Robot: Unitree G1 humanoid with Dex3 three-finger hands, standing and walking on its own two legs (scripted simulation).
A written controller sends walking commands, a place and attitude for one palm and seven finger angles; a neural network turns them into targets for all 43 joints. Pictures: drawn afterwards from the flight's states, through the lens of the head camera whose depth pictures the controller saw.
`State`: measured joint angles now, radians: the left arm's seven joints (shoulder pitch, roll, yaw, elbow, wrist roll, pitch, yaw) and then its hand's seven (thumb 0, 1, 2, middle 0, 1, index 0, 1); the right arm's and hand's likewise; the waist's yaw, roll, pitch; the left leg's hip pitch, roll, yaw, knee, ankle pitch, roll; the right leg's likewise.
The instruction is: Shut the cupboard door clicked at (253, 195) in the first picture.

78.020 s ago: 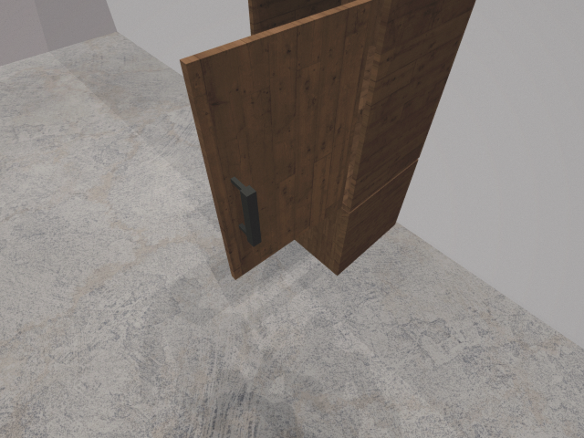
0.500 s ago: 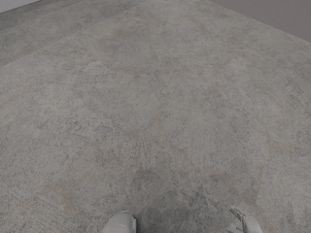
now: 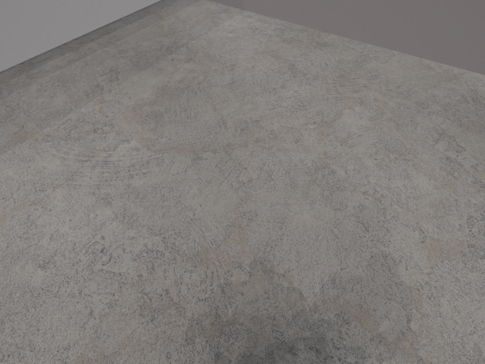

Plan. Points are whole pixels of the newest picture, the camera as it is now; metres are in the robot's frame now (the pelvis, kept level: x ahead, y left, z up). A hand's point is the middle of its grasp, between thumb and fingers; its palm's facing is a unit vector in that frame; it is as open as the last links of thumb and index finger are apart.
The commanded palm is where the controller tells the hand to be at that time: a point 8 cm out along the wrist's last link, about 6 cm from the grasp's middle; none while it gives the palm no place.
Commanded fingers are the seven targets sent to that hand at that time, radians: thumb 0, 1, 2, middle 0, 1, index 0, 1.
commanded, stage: turn to face it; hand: left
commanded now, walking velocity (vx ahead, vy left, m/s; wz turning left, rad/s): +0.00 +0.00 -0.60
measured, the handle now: out of the picture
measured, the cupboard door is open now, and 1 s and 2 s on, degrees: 11 11 11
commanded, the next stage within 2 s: none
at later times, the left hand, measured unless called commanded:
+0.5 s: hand (137, 332) +0.19 +0.22 -0.14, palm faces -0.21 -0.95 -0.23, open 7.4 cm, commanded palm none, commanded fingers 0.00 0.90 0.90 -0.20 -0.30 -0.20 -0.30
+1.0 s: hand (184, 313) +0.24 +0.14 -0.16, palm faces -0.52 -0.84 -0.19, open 7.4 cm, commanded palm none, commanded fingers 0.00 0.90 0.90 -0.20 -0.30 -0.20 -0.30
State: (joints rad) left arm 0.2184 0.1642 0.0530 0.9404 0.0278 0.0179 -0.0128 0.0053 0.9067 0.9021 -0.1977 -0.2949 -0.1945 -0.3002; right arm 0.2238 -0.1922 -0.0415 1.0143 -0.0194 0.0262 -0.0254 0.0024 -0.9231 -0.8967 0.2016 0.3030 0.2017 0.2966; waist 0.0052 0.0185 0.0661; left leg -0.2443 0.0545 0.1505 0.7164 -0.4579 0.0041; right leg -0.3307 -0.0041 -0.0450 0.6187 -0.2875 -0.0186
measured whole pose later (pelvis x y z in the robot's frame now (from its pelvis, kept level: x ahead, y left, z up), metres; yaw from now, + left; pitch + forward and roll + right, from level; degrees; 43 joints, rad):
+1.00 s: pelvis +0.06 +0.02 +0.00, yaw -34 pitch +2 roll +0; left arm 0.19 0.23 0.07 0.88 0.02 0.07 -0.02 0.01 0.90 0.90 -0.20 -0.30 -0.20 -0.30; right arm 0.18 -0.23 -0.04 0.87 -0.02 0.02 -0.02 0.00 -0.91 -0.90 0.20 0.30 0.20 0.30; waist 0.00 -0.03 0.06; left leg -0.32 0.04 0.04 0.57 -0.29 -0.03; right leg -0.36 0.05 0.10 0.64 -0.35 0.00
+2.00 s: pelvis +0.07 -0.02 +0.01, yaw -70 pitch +0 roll -2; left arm 0.15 0.27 0.09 0.87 0.02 0.09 -0.05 0.01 0.91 0.90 -0.20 -0.29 -0.19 -0.30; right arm 0.22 -0.22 -0.03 0.89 -0.03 0.02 -0.02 0.00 -0.91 -0.90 0.20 0.30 0.20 0.30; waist 0.00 0.01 0.10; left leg -0.23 0.16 0.19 0.55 -0.31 -0.03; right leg -0.40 -0.03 -0.06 0.86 -0.45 0.04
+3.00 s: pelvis +0.04 -0.06 +0.02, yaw -100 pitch +1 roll +1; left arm 0.18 0.20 0.05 0.91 0.02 0.04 0.00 0.01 0.90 0.90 -0.20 -0.30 -0.20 -0.30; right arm 0.20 -0.25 -0.05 0.93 -0.02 0.06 -0.02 0.01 -0.91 -0.90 0.20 0.30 0.20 0.30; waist -0.02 0.02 0.06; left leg -0.47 0.07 0.05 0.99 -0.41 -0.08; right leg -0.24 0.01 0.00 0.49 -0.27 -0.04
